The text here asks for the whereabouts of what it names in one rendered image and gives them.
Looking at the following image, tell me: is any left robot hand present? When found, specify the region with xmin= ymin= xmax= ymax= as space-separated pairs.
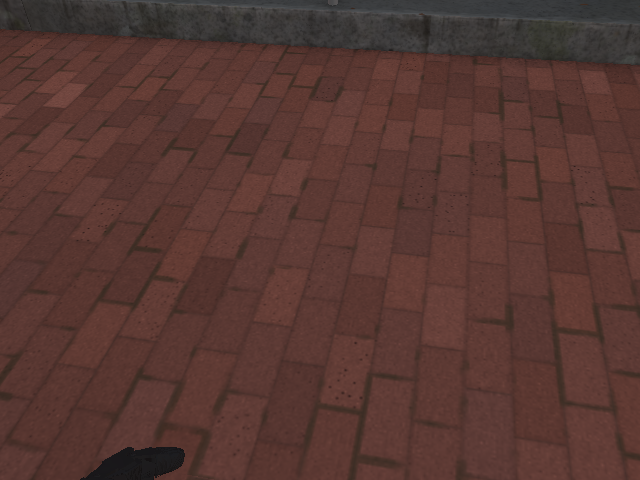
xmin=80 ymin=447 xmax=185 ymax=480

